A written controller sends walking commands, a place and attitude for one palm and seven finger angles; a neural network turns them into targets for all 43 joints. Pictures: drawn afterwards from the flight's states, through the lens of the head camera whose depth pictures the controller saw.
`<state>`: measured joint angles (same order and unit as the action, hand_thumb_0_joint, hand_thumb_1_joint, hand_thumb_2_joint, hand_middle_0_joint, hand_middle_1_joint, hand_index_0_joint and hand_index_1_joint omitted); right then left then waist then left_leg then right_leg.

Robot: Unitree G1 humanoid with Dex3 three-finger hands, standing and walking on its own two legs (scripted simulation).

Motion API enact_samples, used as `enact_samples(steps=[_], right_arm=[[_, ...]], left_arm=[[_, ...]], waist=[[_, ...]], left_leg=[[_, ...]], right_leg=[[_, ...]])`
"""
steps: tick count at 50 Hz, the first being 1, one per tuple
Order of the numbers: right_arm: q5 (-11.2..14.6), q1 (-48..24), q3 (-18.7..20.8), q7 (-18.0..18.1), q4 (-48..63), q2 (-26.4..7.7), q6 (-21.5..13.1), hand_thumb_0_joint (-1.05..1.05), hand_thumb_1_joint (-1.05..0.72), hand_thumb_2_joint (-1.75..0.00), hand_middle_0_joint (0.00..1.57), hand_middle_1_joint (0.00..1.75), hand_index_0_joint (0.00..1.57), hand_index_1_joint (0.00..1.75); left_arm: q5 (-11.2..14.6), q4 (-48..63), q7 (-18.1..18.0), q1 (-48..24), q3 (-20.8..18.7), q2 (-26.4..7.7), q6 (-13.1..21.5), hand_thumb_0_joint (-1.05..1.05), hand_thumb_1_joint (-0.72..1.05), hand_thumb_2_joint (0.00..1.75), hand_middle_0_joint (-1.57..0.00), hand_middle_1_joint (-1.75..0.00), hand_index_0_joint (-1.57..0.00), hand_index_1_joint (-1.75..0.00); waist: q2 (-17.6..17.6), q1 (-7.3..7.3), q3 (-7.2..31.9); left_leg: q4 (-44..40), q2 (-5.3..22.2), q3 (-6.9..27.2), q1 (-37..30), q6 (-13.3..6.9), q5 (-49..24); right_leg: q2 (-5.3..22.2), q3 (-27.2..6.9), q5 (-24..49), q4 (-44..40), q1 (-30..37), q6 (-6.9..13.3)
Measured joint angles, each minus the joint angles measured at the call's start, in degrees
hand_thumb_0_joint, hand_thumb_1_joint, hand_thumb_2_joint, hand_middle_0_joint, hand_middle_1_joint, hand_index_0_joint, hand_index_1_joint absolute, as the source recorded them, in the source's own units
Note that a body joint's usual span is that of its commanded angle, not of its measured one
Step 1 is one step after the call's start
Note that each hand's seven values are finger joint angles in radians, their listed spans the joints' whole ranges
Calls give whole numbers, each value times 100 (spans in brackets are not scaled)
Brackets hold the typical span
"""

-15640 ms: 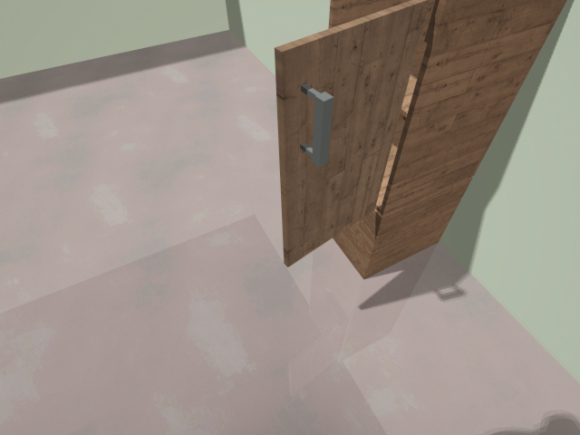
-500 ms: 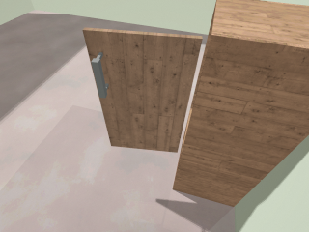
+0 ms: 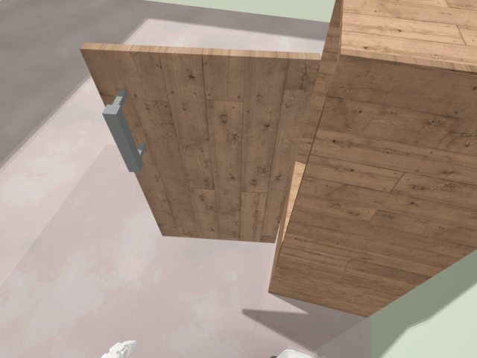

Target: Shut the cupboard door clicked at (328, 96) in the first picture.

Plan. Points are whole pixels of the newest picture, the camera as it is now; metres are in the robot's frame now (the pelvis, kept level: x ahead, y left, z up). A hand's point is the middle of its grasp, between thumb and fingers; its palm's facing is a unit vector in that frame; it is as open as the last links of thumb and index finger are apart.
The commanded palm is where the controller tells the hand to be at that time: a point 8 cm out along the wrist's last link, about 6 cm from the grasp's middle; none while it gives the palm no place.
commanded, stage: come to a stop and stand still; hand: left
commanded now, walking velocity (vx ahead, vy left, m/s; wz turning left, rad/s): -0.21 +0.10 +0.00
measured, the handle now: (129, 133) +0.45 +0.21 +0.12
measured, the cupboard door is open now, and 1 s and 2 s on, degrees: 100 100 100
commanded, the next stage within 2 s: look again from close up in 0.72 s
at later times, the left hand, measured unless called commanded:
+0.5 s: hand out of the picture -0.03 +0.20 -0.17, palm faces +0.05 -0.98 -0.21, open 7.4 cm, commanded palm none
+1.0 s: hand out of the picture +0.01 +0.21 -0.17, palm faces -0.01 -0.98 -0.20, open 7.4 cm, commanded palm none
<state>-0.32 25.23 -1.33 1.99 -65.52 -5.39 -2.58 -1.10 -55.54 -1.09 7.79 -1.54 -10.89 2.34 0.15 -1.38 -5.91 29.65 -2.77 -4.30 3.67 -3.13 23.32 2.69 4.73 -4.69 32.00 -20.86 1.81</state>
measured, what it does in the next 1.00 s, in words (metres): steps on the spot: left foot, then right foot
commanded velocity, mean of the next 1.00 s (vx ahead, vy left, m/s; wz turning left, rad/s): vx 0.00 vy -0.01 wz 0.00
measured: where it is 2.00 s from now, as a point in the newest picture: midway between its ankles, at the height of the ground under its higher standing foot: outside the picture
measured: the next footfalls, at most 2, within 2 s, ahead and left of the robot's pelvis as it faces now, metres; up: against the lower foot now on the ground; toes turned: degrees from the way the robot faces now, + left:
left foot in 0.22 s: +0.04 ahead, +0.13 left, +0.00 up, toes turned +2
right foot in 0.44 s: +0.05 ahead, -0.06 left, +0.00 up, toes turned +1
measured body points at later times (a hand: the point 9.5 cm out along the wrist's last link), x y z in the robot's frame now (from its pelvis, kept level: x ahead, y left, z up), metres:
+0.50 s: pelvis -0.02 +0.02 +0.01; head +0.00 +0.02 +0.45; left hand -0.03 +0.25 -0.15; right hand +0.04 -0.21 -0.15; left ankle +0.00 +0.13 -0.73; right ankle -0.05 -0.09 -0.73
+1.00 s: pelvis +0.00 +0.04 +0.01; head +0.01 +0.04 +0.46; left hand +0.02 +0.27 -0.15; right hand +0.00 -0.18 -0.15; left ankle +0.00 +0.13 -0.73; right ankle -0.05 -0.09 -0.73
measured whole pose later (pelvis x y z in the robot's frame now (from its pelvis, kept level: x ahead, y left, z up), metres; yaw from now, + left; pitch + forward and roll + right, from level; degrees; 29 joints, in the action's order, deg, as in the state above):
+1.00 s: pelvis +0.00 +0.04 +0.01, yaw -1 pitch +0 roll +0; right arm -0.6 17.2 -1.1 1.2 -61.8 -8.9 -1.1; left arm -1.0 -60.9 -2.1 16.5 0.8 -9.4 1.4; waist -0.1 -0.4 -1.4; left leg 29.9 -0.2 -5.3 13.8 -2.3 16.0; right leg 1.4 0.2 -19.6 29.1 -9.2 -0.9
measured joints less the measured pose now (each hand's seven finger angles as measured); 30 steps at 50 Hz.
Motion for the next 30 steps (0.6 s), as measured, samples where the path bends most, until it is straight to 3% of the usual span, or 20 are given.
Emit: enact_samples(steps=[3, 6, 10, 12, 14, 17, 19, 23, 26, 30], right_arm=[[73, -268, 155, 20, 86, -121, 164, 0, -91, -90, 20, 30, 20, 30], [71, -692, 269, 29, 263, -222, 285, 0, -91, -90, 20, 30, 20, 30], [27, -1080, 345, -30, 585, -287, 248, 0, -91, -90, 20, 30, 19, 30], [-19, -1138, 370, -44, 718, -299, 204, 0, -91, -90, 19, 30, 19, 30], [-94, -1161, 350, -54, 794, -259, 235, 0, -91, -90, 19, 30, 19, 30], [-154, -1179, 309, -20, 763, -252, 290, 0, -93, -90, 19, 30, 19, 30], [-164, -1199, 286, -28, 718, -321, 308, 1, -94, -90, 20, 30, 20, 30], [-115, -1306, 248, -65, 708, -385, 276, 1, -94, -90, 20, 30, 20, 30], [-58, -1391, 222, -79, 671, -413, 232, 0, -93, -90, 20, 30, 20, 30], [-12, -1402, 192, -59, 515, -403, 184, 0, -93, -90, 20, 30, 20, 30]], left_arm=[[-13, 43, -61, -142, 32, 65, 36, 1, 92, 90, -19, -30, -19, -29], [-45, 63, -110, -220, 34, 126, -87, 1, 92, 90, -19, -30, -19, -29], [-47, 61, -62, -144, -7, 155, -292, 0, 91, 90, -20, -30, -20, -30], [12, 89, -58, -89, -96, 137, -405, 0, 92, 90, -20, -30, -20, -30], [16, 93, -45, -16, -143, 76, -535, -1, 93, 90, -20, -30, -20, -30], [-35, 69, -12, 205, -165, 31, -552, -1, 93, 90, -20, -30, -20, -30], [-38, 19, 11, 432, -141, 30, -471, -1, 93, 90, -20, -30, -20, -30], [-25, -239, 9, 898, -57, 33, -316, 0, 92, 90, -19, -30, -19, -29], [-10, -506, 13, 1131, 73, 161, -257, 0, 92, 90, -19, -30, -19, -29], [17, -756, 6, 1367, 196, 290, -191, 0, 91, 90, -19, -30, -19, -29]], waist=[[-79, -68, -61], [-5, -88, -138], [228, -42, -89], [289, 3, -34], [313, 64, 43], [228, 146, 230], [157, 221, 350], [136, 313, 465], [-25, 238, 379], [16, 217, 352]], left_leg=[[1607, 50, 206, 776, 196, 798], [2194, 182, 245, 1342, 289, 1064], [1189, 373, 109, 1408, 393, 6], [878, 371, 65, 1387, 329, -487], [877, 350, 20, 1415, 224, -530], [464, 339, 53, 1347, 161, -724], [197, 335, 55, 1289, 163, -874], [88, 334, -79, 1301, 224, -919], [-55, 425, -39, 1171, 278, -983], [-265, 449, -56, 982, 296, -1063]], right_leg=[[24, 121, -671, 206, 12, -12], [97, 149, -664, 214, 7, -63], [205, 24, -634, 397, -167, -166], [226, -67, -887, 714, -339, -209], [107, -272, -1586, 1176, -464, -170], [-78, -404, -1749, 1737, -391, -129], [-119, -347, -1746, 1419, -35, -150], [-171, -369, -1431, -61, 821, -133], [-274, -335, -1336, -264, 975, -87], [-307, -352, -1252, -469, 1151, -74]])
